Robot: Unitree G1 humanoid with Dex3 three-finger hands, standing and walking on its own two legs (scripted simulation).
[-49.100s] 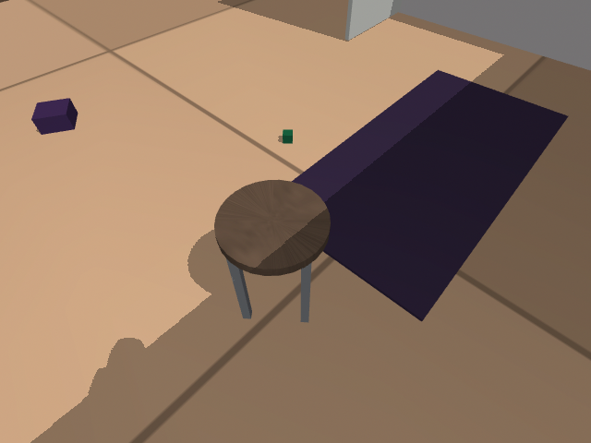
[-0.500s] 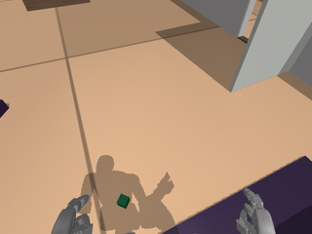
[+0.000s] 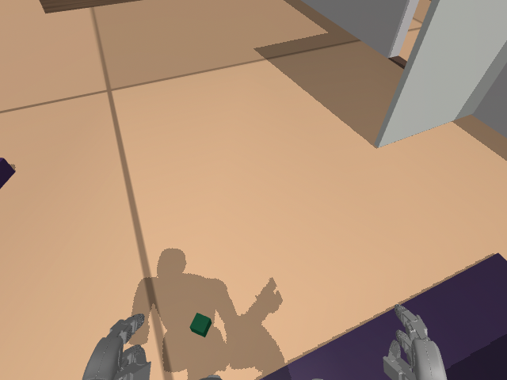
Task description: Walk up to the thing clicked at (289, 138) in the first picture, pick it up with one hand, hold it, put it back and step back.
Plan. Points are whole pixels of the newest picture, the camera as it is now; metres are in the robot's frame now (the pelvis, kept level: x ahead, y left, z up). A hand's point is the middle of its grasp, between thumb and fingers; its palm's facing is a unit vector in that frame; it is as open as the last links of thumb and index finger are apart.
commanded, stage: home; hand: left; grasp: from above
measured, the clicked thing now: (201, 324) +0.42 +0.21 -0.70
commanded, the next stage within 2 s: stand in 0.56 s
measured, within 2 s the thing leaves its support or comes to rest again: neither
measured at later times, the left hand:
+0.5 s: hand (146, 364) +0.17 +0.18 -0.05, palm faces +0.04 -0.98 -0.20, open 7.4 cm
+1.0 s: hand out of the picture +0.09 +0.24 -0.11, palm faces +0.01 -0.94 -0.33, open 7.4 cm
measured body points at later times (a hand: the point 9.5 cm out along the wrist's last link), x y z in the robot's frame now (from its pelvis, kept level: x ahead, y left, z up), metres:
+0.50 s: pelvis +0.01 +0.00 +0.00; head +0.03 +0.01 +0.45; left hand +0.16 +0.23 -0.03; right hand +0.17 -0.24 -0.06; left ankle +0.00 +0.12 -0.68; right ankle +0.00 -0.14 -0.68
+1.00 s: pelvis +0.00 +0.01 +0.04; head +0.02 +0.02 +0.49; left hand +0.09 +0.29 -0.09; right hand +0.10 -0.28 -0.08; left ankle +0.00 +0.12 -0.68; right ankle +0.00 -0.14 -0.68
